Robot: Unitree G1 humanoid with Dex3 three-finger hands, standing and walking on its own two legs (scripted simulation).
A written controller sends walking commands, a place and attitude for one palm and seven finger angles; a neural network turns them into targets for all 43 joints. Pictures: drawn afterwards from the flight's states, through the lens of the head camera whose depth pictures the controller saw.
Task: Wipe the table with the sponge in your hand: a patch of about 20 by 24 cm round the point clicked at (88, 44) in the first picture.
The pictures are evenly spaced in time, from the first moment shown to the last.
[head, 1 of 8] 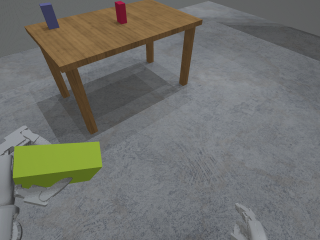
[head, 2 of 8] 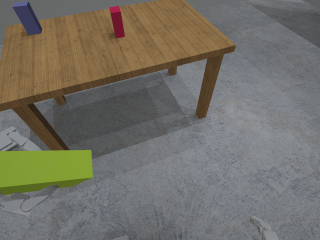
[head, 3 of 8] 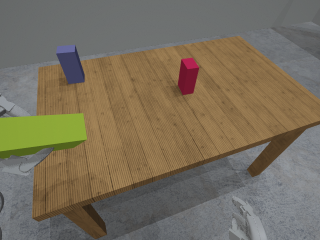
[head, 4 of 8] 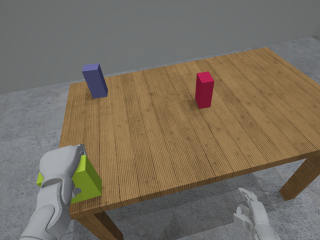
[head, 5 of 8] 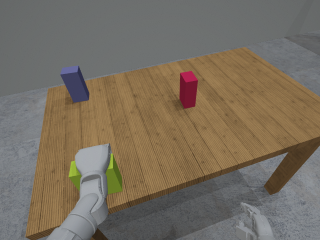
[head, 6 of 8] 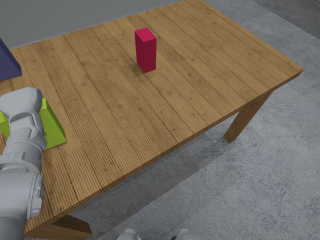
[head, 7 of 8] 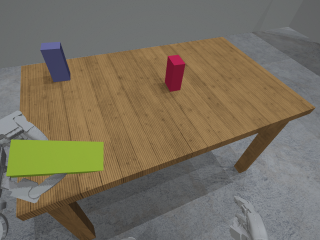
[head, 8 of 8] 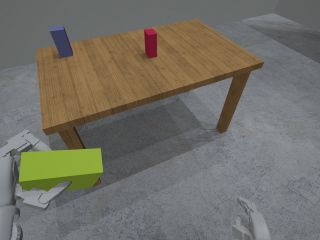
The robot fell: no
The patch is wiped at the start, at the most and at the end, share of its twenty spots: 0.00 0.90 0.90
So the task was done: yes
